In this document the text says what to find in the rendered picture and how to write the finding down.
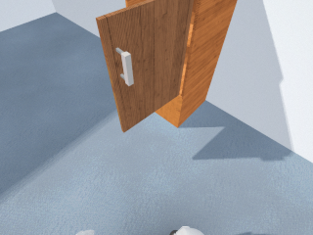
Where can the handle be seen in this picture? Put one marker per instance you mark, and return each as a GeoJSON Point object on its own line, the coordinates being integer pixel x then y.
{"type": "Point", "coordinates": [127, 66]}

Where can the cupboard door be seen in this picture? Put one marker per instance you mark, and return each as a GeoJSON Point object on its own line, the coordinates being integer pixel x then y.
{"type": "Point", "coordinates": [155, 33]}

